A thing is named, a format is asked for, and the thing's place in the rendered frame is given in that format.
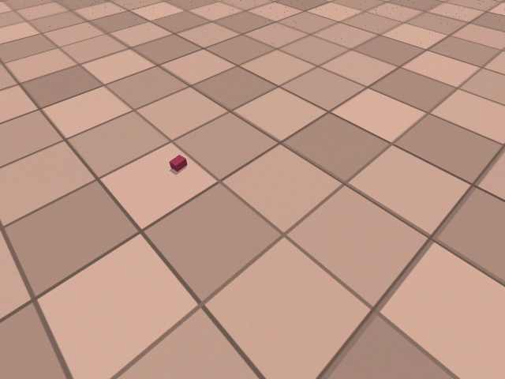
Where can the small box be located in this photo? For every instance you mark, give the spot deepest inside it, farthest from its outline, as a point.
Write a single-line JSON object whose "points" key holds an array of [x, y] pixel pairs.
{"points": [[178, 163]]}

